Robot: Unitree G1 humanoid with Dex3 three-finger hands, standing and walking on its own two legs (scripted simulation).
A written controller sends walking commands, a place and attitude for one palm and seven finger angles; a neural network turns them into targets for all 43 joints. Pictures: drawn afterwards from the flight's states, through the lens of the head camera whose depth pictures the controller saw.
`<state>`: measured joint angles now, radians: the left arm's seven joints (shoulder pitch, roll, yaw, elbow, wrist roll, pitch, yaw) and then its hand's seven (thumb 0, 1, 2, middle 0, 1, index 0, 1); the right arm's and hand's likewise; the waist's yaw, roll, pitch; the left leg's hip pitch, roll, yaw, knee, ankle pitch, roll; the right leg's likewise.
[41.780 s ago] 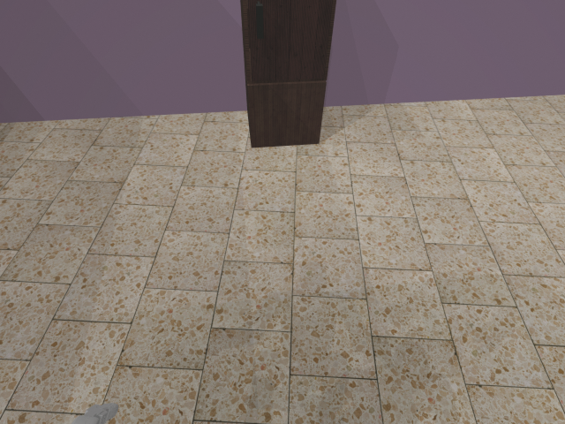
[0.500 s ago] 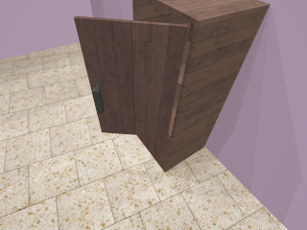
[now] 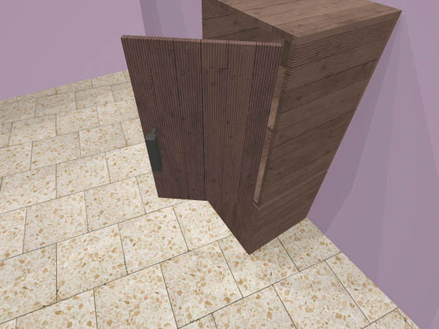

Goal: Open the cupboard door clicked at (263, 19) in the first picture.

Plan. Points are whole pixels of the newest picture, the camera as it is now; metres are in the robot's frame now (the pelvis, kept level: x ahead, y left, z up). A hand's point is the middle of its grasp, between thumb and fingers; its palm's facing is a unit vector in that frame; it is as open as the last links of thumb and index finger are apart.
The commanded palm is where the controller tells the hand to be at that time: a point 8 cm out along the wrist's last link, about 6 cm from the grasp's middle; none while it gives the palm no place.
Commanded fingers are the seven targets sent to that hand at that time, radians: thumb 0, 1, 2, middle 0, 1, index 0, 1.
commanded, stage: shuffle to correct the standing spot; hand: left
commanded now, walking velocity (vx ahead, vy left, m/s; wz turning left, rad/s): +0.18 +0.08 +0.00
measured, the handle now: (156, 148) +0.61 +0.24 -0.06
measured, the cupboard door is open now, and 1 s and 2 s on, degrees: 53 53 53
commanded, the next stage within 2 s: come to a stop and stand still in 0.12 s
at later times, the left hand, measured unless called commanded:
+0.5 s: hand out of the picture +0.14 +0.23 -0.18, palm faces +0.02 -0.98 -0.17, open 7.3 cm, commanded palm none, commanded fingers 0.00 0.90 0.90 -0.20 -0.30 -0.20 -0.30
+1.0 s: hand out of the picture +0.13 +0.17 -0.17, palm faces -0.04 -0.97 -0.23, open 7.2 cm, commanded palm none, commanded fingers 0.00 0.90 0.90 -0.20 -0.30 -0.20 -0.30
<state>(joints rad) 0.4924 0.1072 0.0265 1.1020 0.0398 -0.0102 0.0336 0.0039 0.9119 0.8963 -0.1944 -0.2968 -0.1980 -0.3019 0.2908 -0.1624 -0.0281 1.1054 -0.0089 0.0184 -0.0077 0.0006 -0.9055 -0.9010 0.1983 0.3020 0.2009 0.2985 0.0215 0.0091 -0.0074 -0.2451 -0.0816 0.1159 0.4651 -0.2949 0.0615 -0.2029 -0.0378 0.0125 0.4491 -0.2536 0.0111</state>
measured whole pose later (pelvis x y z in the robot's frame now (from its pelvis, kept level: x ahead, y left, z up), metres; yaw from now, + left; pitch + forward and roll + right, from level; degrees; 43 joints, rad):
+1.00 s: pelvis +0.06 +0.00 +0.00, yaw -3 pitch -1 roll +0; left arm 0.20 0.15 0.03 1.04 0.01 0.00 0.06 -0.01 0.95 0.90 -0.20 -0.30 -0.20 -0.30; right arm 0.28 -0.13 -0.03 1.13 -0.01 -0.01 -0.04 0.00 -0.91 -0.90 0.20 0.30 0.20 0.30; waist -0.04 0.01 0.05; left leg -0.14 -0.02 0.14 0.44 -0.29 0.06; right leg -0.18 -0.02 -0.03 0.48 -0.28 0.00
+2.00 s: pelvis +0.01 +0.00 +0.00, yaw -2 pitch -2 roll +0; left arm 0.33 0.15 0.00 1.06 0.03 -0.01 0.04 0.01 0.92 0.90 -0.19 -0.30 -0.20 -0.30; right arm 0.35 -0.13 0.01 1.07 -0.02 -0.01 -0.02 0.00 -0.91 -0.90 0.20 0.30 0.20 0.30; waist -0.02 0.00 -0.02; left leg -0.23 -0.02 0.09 0.50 -0.23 0.05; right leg -0.25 -0.01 -0.06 0.50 -0.22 -0.02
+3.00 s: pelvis +0.07 +0.01 -0.01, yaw -2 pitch -1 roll +0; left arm 0.15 0.14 0.03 0.97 0.02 -0.01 0.04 0.01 0.92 0.90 -0.19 -0.30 -0.20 -0.30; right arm 0.32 -0.09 -0.02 1.08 0.00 -0.01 -0.04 0.00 -0.90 -0.90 0.20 0.30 0.20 0.30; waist -0.04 0.01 0.09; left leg -0.21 -0.04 0.10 0.62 -0.39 0.05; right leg -0.29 -0.01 -0.07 0.56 -0.26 -0.02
